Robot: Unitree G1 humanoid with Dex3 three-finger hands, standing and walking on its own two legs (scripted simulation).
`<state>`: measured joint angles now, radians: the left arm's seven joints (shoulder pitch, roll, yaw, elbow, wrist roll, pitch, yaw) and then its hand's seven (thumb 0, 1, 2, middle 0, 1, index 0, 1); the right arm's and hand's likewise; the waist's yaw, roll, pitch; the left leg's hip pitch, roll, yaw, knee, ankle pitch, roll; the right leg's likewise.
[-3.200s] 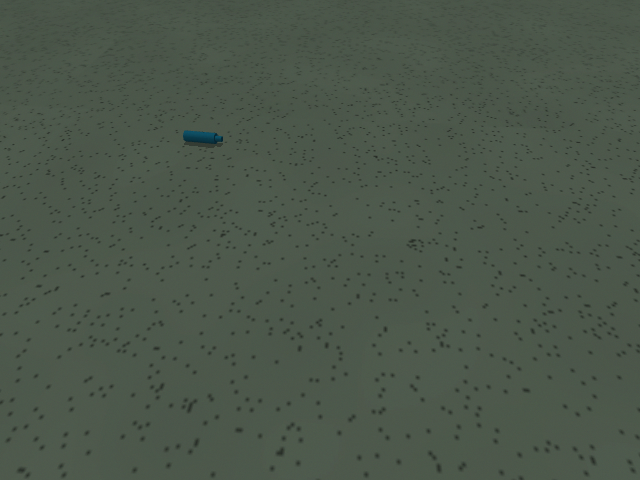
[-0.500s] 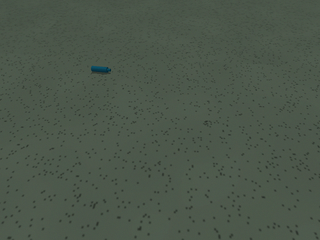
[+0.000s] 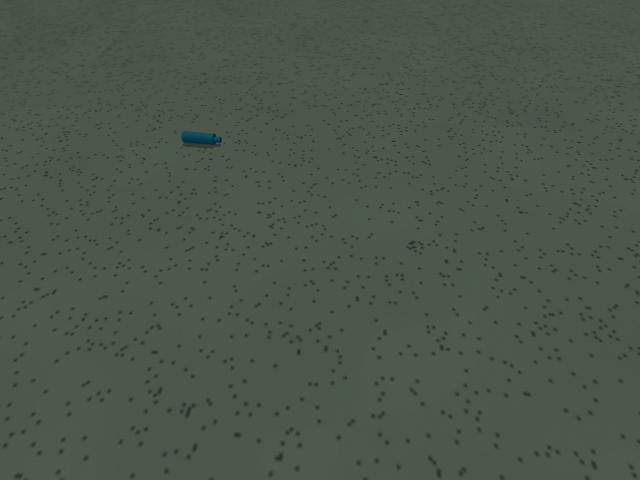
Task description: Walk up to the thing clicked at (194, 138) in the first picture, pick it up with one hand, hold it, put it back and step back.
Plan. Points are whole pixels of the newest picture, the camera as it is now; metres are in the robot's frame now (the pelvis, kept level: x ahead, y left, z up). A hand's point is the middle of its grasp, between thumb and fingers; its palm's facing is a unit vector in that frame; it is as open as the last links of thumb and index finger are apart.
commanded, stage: stand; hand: left
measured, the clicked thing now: (202, 138) +1.93 +0.65 -0.75
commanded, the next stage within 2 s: walk up in 0.52 s
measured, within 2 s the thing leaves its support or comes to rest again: neither
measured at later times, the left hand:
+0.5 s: hand out of the picture +0.07 +0.25 -0.16, palm faces -0.02 -0.94 -0.35, open 7.4 cm
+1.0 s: hand out of the picture +0.17 +0.41 -0.17, palm faces -0.05 -0.91 -0.41, open 7.4 cm
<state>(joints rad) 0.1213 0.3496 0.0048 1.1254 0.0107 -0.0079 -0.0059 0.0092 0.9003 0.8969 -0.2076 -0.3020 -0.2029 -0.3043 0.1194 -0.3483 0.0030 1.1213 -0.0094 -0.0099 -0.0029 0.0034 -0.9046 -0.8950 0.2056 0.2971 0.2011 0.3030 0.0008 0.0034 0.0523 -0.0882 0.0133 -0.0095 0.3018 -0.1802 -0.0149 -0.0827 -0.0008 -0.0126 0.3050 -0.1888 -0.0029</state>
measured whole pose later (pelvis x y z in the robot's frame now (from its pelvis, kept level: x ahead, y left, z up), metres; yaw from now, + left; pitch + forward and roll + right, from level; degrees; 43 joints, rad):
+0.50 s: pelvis +0.00 +0.00 +0.00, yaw +0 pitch -2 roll +0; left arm 0.12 0.35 0.00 1.13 0.01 -0.01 -0.01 0.01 0.90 0.90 -0.21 -0.30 -0.20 -0.30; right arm 0.12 -0.35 0.00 1.12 -0.01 -0.01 0.00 0.00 -0.90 -0.89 0.21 0.30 0.20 0.30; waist 0.00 0.01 0.05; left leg -0.08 0.01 -0.01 0.30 -0.18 -0.02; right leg -0.08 0.00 -0.01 0.31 -0.19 0.00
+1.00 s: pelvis +0.13 +0.11 -0.02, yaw -1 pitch -2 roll +0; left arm 0.27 0.50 0.05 1.05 0.00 -0.04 -0.04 0.01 0.90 0.90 -0.21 -0.30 -0.20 -0.30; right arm 0.19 -0.41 -0.10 0.94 -0.03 -0.05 0.10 0.00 -0.91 -0.90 0.20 0.30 0.20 0.30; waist 0.00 -0.04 0.03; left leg -0.29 0.06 0.10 0.56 -0.24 0.01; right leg -0.35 -0.02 0.05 1.08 -0.41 -0.05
